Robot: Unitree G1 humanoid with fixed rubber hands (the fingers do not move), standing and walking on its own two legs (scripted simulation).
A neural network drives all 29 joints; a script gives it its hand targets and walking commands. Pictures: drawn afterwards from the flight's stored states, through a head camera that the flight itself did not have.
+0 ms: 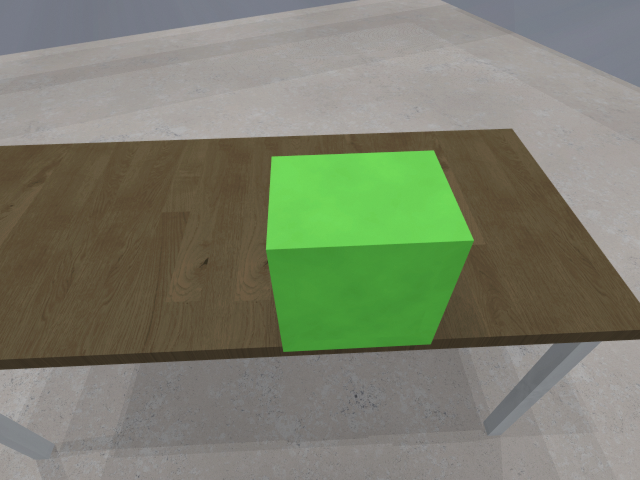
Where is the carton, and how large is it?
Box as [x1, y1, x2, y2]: [266, 150, 473, 351]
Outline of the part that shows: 433,150 272,157 266,252 283,351 427,344 431,342 473,241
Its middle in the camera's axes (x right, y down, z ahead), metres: +0.06 +0.02 +0.60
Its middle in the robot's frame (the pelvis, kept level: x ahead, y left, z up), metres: +0.44 -0.04 +0.02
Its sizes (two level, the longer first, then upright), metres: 0.243 0.186 0.250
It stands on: a table, 0.67 m high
